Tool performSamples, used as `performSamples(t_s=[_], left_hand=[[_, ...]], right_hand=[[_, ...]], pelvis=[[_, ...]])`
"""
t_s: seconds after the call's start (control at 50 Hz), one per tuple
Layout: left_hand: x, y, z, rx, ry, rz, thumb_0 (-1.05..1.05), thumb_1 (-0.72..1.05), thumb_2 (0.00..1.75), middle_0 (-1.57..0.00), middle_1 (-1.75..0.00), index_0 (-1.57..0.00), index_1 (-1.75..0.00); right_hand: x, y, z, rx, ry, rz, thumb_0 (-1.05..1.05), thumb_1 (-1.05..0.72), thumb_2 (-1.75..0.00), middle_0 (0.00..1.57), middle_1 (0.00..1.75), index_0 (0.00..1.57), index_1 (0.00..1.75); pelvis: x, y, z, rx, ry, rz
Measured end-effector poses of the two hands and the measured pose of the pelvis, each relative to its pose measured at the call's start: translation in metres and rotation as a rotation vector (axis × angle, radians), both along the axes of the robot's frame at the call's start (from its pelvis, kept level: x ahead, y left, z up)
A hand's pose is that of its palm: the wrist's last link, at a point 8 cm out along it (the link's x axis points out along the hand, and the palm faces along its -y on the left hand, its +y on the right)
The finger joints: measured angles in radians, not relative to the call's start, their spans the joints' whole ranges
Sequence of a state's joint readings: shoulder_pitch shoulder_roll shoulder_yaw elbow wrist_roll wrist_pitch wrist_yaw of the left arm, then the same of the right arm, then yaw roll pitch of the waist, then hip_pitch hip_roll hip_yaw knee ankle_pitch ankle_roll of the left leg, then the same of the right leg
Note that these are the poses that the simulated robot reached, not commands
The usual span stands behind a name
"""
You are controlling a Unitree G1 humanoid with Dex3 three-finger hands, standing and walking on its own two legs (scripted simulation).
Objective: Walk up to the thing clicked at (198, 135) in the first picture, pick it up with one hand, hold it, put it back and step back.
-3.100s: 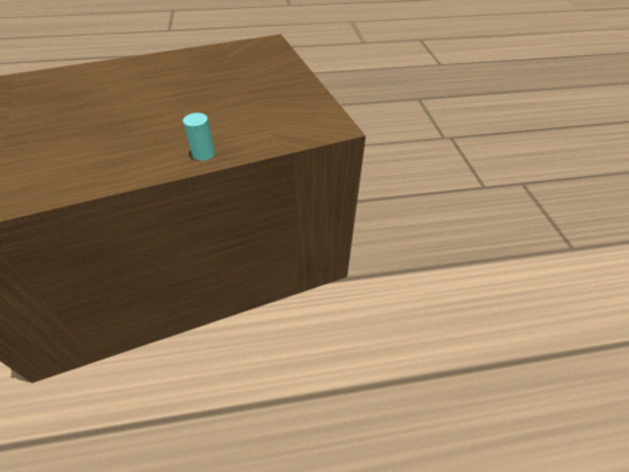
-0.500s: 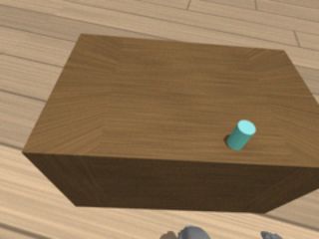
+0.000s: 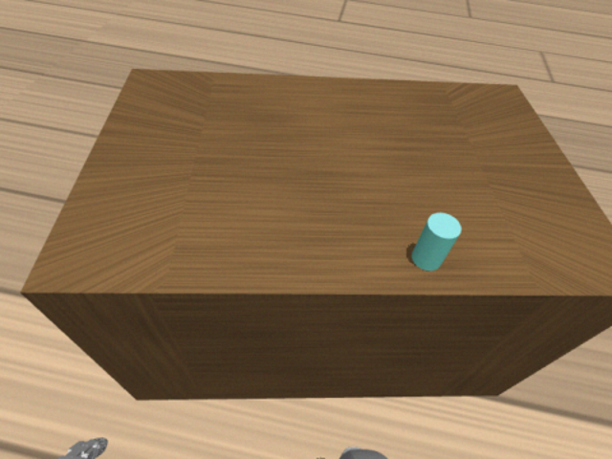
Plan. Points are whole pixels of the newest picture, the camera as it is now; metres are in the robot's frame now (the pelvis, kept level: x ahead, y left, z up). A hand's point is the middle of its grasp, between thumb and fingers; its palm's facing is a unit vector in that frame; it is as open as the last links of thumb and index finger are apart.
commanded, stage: walk up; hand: right
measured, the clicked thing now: (434, 242) +0.47 -0.24 -0.06
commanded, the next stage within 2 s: stand in 1.64 s
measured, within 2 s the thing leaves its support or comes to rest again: neither
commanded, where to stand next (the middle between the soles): +0.09 -0.03 m, yaw +0 degrees
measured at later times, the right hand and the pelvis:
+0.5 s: hand out of the picture +0.06 -0.27 -0.14, palm faces -0.05 +0.93 -0.35, open 7.4 cm; pelvis +0.01 -0.02 +0.02, yaw +0 degrees
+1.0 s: hand out of the picture +0.12 -0.26 -0.12, palm faces -0.02 +0.93 -0.37, open 7.4 cm; pelvis +0.03 +0.00 +0.02, yaw +0 degrees
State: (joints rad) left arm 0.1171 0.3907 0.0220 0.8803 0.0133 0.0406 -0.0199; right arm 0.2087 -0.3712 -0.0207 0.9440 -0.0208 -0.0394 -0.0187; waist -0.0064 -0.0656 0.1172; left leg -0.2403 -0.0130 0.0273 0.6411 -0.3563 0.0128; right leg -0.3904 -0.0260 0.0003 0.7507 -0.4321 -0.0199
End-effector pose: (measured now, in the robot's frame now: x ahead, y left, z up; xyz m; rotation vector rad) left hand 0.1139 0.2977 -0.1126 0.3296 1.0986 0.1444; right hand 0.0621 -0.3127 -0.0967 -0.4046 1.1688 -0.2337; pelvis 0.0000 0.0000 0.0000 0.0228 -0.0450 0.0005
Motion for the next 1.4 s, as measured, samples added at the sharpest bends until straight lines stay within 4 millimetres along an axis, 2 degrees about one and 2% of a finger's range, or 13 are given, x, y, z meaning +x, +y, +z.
performSamples(t_s=[0.12, 0.26, 0.38, 0.46, 0.58, 0.74, 0.86, 1.06, 1.4], left_hand=[[-0.016, -0.007, -0.001, -0.014, 0.020, 0.011, 0.01, 0.90, 0.90, -0.21, -0.30, -0.21, -0.30], [-0.041, -0.019, 0.010, -0.018, 0.066, 0.043, 0.01, 0.91, 0.90, -0.21, -0.30, -0.21, -0.30], [-0.052, -0.019, 0.015, -0.005, 0.109, 0.072, 0.01, 0.90, 0.90, -0.21, -0.30, -0.21, -0.30], [-0.049, -0.016, 0.016, -0.006, 0.114, 0.089, 0.01, 0.90, 0.90, -0.21, -0.30, -0.21, -0.30], [-0.031, -0.011, 0.014, -0.018, 0.099, 0.097, 0.01, 0.90, 0.90, -0.21, -0.30, -0.21, -0.30], [-0.006, -0.009, 0.013, -0.031, 0.080, 0.082, 0.01, 0.91, 0.90, -0.21, -0.30, -0.21, -0.30], [0.004, -0.008, 0.014, -0.032, 0.077, 0.076, 0.01, 0.91, 0.90, -0.21, -0.30, -0.21, -0.30], [0.004, -0.006, 0.015, -0.020, 0.095, 0.083, 0.01, 0.91, 0.90, -0.21, -0.30, -0.21, -0.30], [-0.005, -0.010, 0.017, -0.012, 0.113, 0.096, 0.01, 0.91, 0.90, -0.21, -0.30, -0.21, -0.30]], right_hand=[[-0.013, -0.011, 0.004, 0.001, -0.009, -0.028, 0.01, -0.90, -0.90, 0.21, 0.30, 0.21, 0.30], [-0.011, -0.016, 0.002, 0.044, 0.010, -0.014, 0.01, -0.90, -0.90, 0.21, 0.30, 0.21, 0.30], [-0.008, -0.013, -0.004, 0.070, 0.033, -0.007, 0.01, -0.90, -0.90, 0.21, 0.30, 0.21, 0.30], [-0.007, -0.007, -0.004, 0.077, 0.054, -0.008, 0.01, -0.90, -0.90, 0.21, 0.30, 0.21, 0.30], [-0.001, 0.000, 0.000, 0.071, 0.071, -0.013, 0.01, -0.90, -0.90, 0.21, 0.30, 0.21, 0.30], [0.023, 0.005, 0.007, 0.052, 0.036, -0.023, 0.01, -0.90, -0.90, 0.21, 0.30, 0.21, 0.30], [0.041, 0.007, 0.010, 0.050, 0.009, -0.018, 0.01, -0.90, -0.90, 0.21, 0.30, 0.21, 0.30], [0.054, 0.012, 0.009, 0.064, 0.002, -0.011, 0.01, -0.90, -0.90, 0.21, 0.30, 0.21, 0.30], [0.046, 0.007, 0.005, 0.073, 0.031, -0.026, 0.01, -0.90, -0.90, 0.21, 0.30, 0.21, 0.30]], pelvis=[[-0.006, -0.010, 0.003, -0.023, -0.026, -0.020], [-0.007, -0.019, 0.013, -0.017, -0.008, -0.007], [-0.003, -0.019, 0.016, -0.015, 0.000, -0.001], [0.003, -0.017, 0.019, -0.017, 0.008, 0.000], [0.013, -0.012, 0.021, -0.020, 0.013, 0.002], [0.023, -0.005, 0.023, -0.022, 0.013, 0.004], [0.028, -0.003, 0.024, -0.022, 0.015, 0.005], [0.032, -0.003, 0.025, -0.022, 0.015, 0.008], [0.034, -0.007, 0.025, -0.022, 0.006, 0.010]])
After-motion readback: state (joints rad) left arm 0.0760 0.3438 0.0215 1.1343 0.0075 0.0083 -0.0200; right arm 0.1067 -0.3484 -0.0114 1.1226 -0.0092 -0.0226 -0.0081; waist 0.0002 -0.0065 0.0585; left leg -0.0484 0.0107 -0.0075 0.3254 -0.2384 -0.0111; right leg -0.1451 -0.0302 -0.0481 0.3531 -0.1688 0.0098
